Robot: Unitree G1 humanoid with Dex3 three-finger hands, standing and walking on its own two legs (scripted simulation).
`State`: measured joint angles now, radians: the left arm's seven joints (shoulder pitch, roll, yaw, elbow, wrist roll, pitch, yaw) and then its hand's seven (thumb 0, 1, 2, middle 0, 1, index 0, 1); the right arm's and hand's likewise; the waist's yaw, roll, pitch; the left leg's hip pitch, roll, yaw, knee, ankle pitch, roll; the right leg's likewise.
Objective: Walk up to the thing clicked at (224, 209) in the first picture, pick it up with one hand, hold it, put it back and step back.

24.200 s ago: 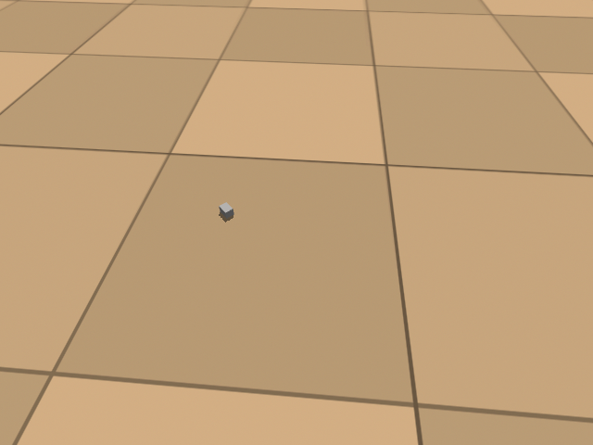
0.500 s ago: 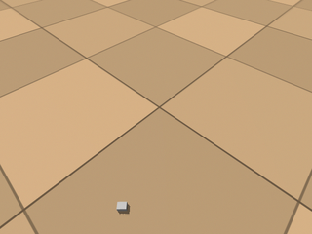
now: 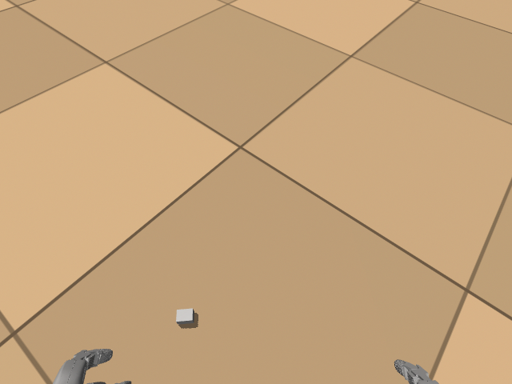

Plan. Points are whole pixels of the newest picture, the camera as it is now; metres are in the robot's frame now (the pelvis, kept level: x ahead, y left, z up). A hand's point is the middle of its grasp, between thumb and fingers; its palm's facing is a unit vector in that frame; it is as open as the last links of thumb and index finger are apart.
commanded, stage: rise first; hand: left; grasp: from above
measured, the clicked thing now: (185, 316) +0.43 +0.24 -0.74
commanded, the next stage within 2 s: none
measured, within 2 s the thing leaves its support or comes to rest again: neither
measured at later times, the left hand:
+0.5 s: hand out of the picture +0.13 +0.26 -0.21, palm faces -0.12 -0.89 -0.43, open 12.0 cm
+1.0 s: hand out of the picture +0.16 +0.29 -0.32, palm faces -0.36 -0.70 -0.62, open 12.1 cm
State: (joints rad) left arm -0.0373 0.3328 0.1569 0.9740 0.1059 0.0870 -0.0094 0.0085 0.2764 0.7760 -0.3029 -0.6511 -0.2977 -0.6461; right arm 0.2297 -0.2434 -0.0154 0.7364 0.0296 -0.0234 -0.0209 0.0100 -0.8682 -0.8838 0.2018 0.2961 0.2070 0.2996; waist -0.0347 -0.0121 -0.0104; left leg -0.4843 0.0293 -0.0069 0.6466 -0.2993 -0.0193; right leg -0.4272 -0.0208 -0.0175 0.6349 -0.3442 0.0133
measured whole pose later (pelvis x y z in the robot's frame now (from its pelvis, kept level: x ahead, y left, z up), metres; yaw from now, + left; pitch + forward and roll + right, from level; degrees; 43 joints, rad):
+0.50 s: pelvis -0.01 +0.01 -0.07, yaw -1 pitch +17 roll -2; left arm 0.23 0.32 0.14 0.48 0.20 0.26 0.01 0.00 -0.19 0.67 -0.47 -0.67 -0.44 -0.68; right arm 0.20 -0.23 -0.02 0.55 0.00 -0.13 -0.03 0.01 -0.92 -0.90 0.20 0.30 0.21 0.30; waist -0.04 0.01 -0.11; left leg -0.93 0.04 -0.03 1.13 -0.50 -0.01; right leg -0.85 -0.01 -0.02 1.08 -0.54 0.03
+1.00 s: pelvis -0.05 +0.01 -0.18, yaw -1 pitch +28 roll -3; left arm 0.02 0.42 0.13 0.60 0.47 0.05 0.04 0.00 -0.21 0.68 -0.46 -0.68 -0.44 -0.70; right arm 0.12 -0.28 -0.03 0.59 0.00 -0.22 0.00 0.01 -0.93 -0.90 0.20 0.30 0.21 0.30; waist -0.03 0.00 -0.17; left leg -1.47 0.03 -0.05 1.59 -0.61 -0.01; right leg -1.39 -0.02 -0.02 1.57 -0.67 0.03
